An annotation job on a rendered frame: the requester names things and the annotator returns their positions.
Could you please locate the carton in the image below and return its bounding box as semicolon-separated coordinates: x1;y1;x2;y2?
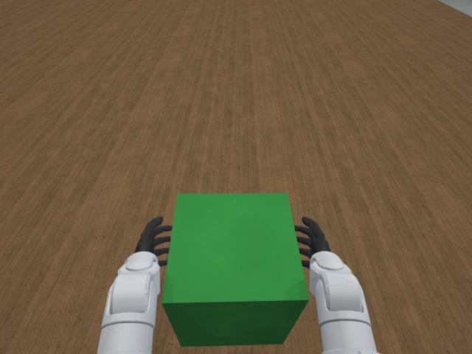
162;193;309;347

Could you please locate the right robot hand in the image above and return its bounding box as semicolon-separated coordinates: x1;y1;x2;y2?
294;217;331;269

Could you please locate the left robot hand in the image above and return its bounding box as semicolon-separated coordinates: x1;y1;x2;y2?
134;216;173;267

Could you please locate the left robot forearm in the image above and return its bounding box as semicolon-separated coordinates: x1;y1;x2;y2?
97;251;160;354

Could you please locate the right robot forearm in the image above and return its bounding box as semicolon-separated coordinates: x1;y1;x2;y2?
309;251;380;354

